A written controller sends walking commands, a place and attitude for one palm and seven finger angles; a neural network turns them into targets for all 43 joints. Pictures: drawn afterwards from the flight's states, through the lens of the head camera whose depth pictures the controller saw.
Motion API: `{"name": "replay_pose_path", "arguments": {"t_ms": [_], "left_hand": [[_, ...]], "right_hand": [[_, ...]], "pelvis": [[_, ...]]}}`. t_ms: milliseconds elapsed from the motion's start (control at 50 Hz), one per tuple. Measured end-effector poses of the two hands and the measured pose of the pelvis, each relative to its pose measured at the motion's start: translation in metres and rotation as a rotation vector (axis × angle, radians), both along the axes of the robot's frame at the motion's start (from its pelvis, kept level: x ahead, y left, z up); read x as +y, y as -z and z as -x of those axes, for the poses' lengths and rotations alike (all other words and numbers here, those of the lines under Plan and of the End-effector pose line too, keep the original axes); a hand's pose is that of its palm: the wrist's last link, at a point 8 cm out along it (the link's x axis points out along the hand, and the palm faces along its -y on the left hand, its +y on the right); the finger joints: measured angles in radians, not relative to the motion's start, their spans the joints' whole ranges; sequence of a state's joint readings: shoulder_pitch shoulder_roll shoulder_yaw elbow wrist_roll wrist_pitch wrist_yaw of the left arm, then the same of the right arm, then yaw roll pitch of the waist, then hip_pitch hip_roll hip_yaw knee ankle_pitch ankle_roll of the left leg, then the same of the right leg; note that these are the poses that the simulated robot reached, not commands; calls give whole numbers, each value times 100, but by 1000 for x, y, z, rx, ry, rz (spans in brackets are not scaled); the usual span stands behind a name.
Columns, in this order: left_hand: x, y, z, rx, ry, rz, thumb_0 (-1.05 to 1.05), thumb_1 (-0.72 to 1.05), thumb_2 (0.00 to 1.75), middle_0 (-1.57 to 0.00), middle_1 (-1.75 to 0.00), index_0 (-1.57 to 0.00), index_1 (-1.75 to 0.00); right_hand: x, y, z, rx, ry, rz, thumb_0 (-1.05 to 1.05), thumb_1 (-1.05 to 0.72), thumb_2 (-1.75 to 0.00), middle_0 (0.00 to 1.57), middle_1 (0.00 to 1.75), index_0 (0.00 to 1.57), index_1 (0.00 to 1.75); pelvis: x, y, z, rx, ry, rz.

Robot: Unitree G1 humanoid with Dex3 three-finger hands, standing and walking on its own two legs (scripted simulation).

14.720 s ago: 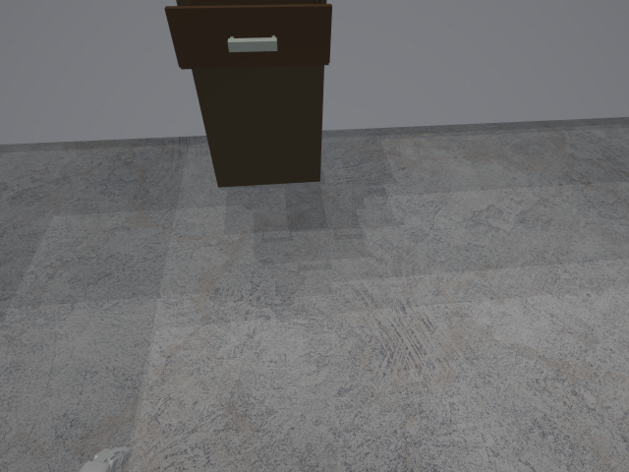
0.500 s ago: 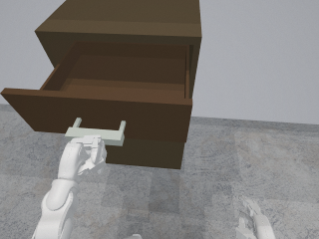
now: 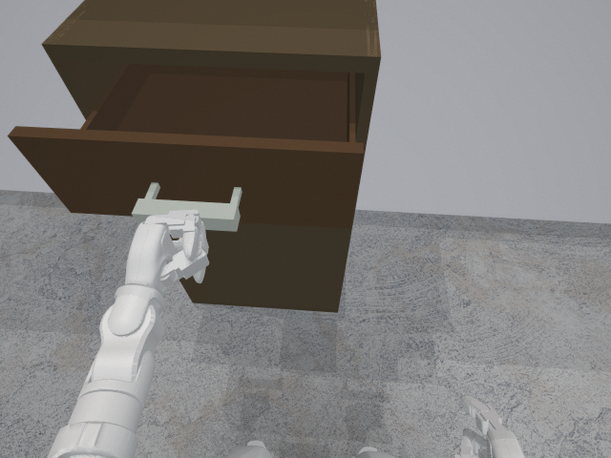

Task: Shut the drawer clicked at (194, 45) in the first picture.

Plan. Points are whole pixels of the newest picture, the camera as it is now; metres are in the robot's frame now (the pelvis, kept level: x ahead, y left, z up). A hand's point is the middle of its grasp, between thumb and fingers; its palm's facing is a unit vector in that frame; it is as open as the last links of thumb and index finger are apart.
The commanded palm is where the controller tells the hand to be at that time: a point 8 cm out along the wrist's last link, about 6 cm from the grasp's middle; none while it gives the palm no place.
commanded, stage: push the drawer shut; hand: left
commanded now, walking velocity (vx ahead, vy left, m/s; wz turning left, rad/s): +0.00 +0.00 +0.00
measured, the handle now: (191, 202) +0.43 +0.17 +0.07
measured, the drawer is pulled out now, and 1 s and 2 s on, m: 0.17 0.05 0.00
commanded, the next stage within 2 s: none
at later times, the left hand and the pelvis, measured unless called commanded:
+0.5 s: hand (209, 217) +0.41 +0.15 +0.07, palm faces -0.05 -1.00 -0.04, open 2.8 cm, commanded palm +0.41 +0.20 +0.08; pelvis +0.01 +0.00 +0.00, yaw -1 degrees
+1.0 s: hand (220, 181) +0.48 +0.14 +0.07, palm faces -0.04 -1.00 -0.04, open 2.9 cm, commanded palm +0.47 +0.20 +0.08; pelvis +0.00 +0.01 -0.01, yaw -2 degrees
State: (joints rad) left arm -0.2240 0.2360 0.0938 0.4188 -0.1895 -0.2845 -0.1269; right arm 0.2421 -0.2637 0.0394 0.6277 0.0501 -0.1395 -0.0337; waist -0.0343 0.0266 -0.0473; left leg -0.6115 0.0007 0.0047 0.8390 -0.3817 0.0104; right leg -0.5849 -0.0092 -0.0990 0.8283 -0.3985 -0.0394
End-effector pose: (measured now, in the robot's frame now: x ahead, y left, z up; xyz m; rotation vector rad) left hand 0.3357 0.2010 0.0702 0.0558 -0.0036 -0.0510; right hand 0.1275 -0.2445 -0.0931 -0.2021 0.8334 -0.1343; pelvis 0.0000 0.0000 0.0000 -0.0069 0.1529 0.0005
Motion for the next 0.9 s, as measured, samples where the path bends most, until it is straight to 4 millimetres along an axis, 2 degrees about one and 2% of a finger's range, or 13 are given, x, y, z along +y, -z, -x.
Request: {"name": "replay_pose_path", "arguments": {"t_ms": [240,400,640,900], "left_hand": [[0,-1,-38,16,-1,3,-5,77,91,-140,-160,-140,-160],[1,-2,-52,13,-2,9,-3,76,89,-140,-160,-140,-160],[2,0,-75,18,-4,13,-7,73,90,-140,-160,-140,-160],[-4,-1,-111,22,-12,16,-4,75,92,-140,-160,-140,-160]], "right_hand": [[-9,5,22,94,56,2,1,-90,-90,20,30,20,30],[-11,7,36,144,86,0,1,-90,-90,20,30,20,30],[-9,14,57,216,100,10,1,-90,-90,20,30,20,30],[-7,21,97,305,137,19,0,-90,-90,20,30,20,30]], "pelvis": [[-1,-2,-7,21,15,-2],[0,-3,-10,29,21,0],[2,1,-3,51,16,5],[6,7,4,95,23,9]]}}
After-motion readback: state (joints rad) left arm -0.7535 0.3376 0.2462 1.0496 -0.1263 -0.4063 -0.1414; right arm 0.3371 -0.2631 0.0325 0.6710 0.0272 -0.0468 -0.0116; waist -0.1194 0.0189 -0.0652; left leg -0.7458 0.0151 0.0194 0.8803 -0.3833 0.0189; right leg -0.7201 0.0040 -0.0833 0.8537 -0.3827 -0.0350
